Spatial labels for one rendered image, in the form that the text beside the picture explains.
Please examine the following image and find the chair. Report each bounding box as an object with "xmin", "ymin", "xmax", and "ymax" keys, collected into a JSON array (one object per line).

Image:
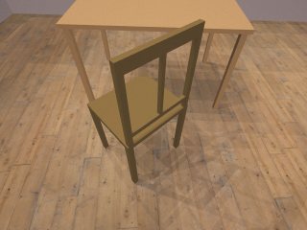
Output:
[{"xmin": 87, "ymin": 19, "xmax": 205, "ymax": 184}]

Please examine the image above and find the table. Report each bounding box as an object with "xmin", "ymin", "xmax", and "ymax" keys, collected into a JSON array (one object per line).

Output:
[{"xmin": 56, "ymin": 0, "xmax": 255, "ymax": 110}]

